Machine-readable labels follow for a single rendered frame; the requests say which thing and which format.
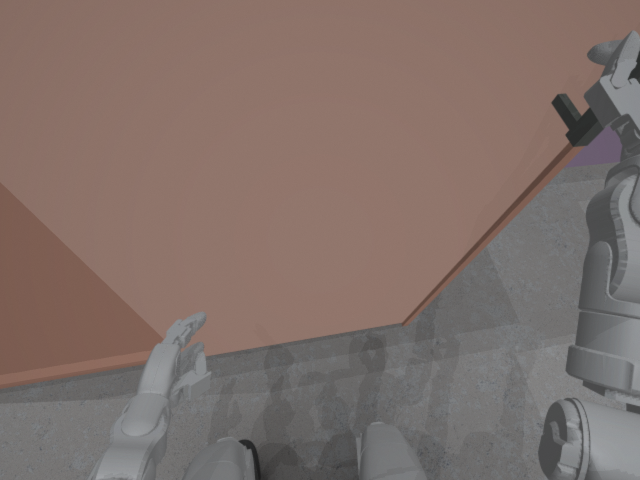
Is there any robot right hand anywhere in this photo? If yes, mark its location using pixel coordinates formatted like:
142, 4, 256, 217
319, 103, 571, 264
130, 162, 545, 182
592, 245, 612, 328
584, 30, 640, 162

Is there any robot left shin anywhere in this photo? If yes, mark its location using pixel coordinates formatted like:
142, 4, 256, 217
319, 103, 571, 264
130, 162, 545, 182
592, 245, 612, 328
216, 437, 244, 446

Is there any wardrobe door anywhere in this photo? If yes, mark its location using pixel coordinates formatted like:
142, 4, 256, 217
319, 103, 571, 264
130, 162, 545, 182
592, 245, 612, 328
0, 0, 640, 357
0, 182, 164, 375

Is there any robot left hand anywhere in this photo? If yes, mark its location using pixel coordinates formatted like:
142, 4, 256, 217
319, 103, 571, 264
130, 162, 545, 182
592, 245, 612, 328
136, 312, 211, 409

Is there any left robot forearm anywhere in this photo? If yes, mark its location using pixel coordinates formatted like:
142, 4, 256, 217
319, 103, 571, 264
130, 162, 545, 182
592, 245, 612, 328
86, 393, 171, 480

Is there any left robot foot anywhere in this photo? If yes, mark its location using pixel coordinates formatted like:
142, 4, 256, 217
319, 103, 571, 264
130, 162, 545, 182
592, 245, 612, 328
238, 440, 261, 480

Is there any robot right upper arm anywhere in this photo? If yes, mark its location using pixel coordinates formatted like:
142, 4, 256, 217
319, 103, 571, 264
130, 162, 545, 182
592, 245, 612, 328
538, 398, 640, 480

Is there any right robot forearm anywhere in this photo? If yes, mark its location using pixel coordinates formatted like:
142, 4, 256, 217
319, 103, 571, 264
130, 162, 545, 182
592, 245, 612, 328
565, 154, 640, 414

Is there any handle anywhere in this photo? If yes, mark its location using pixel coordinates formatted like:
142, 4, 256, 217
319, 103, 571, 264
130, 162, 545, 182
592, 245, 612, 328
551, 51, 640, 147

